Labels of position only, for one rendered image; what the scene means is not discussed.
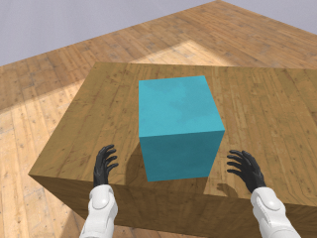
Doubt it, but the left robot hand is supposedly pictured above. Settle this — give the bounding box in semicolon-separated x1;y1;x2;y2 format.
93;144;119;188

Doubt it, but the pedestal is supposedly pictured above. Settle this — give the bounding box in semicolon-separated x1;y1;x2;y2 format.
28;61;317;238

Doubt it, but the carton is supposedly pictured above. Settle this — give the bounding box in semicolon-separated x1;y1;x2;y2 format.
139;75;225;181

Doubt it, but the left robot forearm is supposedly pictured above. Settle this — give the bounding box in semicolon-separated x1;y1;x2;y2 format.
79;184;118;238

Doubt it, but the right robot hand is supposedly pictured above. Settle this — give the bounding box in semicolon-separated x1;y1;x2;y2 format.
227;150;266;193

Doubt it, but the right robot forearm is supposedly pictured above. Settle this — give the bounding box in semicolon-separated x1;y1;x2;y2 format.
251;186;301;238

